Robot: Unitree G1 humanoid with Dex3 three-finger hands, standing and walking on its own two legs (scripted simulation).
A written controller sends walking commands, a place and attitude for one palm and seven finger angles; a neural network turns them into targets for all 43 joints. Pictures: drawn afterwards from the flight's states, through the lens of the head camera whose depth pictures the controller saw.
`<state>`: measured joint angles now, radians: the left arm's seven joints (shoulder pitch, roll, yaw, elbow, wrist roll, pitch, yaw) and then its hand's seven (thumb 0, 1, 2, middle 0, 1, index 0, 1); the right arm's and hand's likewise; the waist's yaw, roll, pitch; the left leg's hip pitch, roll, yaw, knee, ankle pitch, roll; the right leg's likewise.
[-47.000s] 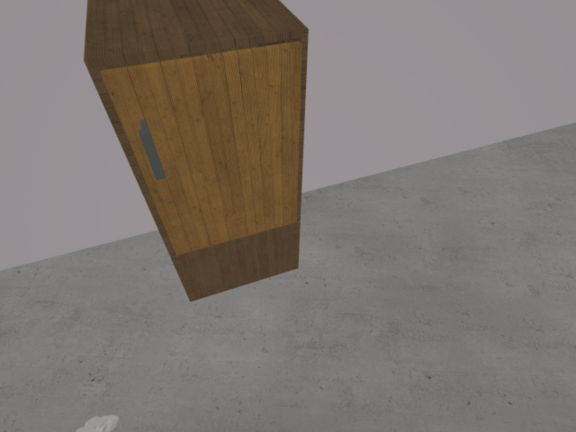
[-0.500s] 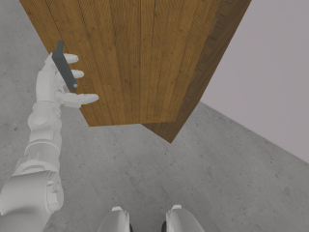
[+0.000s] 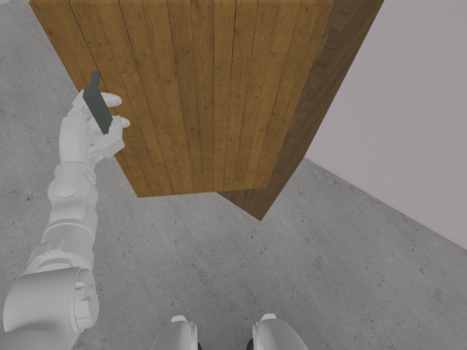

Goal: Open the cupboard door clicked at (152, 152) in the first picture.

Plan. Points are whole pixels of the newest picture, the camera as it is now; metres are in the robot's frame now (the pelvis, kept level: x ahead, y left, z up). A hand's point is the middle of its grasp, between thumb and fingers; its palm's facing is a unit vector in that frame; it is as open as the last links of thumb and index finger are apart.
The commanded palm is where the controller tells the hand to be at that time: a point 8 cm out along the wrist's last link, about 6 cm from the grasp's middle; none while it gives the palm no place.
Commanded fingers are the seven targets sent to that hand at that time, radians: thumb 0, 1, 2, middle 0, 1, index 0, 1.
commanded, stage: pull the door open along its arc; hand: left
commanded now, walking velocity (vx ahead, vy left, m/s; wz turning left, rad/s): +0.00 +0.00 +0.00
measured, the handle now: (105, 110) +0.52 +0.21 +0.06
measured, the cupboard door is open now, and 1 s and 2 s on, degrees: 41 74 81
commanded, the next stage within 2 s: open thumb and fingers to let go in 1.14 s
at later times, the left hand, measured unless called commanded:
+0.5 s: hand (126, 182) +0.38 +0.16 +0.05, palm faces +0.03 -1.00 +0.02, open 5.9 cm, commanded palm +0.33 +0.22 +0.06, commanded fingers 0.00 0.90 0.90 -0.40 -1.35 -0.40 -1.35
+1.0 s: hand (178, 236) +0.29 +0.07 +0.06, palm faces +0.43 -0.90 +0.01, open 5.8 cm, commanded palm +0.22 +0.11 +0.06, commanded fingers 0.00 0.90 0.90 -0.40 -1.35 -0.40 -1.35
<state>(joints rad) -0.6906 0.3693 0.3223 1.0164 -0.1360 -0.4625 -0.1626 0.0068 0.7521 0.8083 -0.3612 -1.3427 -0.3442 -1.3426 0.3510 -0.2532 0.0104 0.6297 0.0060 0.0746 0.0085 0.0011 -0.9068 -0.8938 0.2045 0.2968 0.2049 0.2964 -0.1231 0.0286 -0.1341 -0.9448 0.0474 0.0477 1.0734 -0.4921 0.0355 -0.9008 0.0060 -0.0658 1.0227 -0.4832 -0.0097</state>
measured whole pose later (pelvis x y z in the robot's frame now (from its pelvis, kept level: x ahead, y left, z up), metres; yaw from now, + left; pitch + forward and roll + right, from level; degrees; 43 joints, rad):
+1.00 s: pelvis +0.01 -0.03 +0.01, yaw +3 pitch +13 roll +0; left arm 0.16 -0.09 -0.17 0.16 0.06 -0.33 0.53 0.02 0.72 0.79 -0.31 -1.31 -0.35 -1.33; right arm 0.22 -0.18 0.01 0.53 -0.05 0.01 0.03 0.01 -0.91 -0.89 0.20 0.30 0.20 0.30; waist 0.00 0.03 -0.15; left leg -0.74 0.03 0.02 0.99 -0.47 -0.01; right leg -0.71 -0.01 -0.10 0.99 -0.51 -0.05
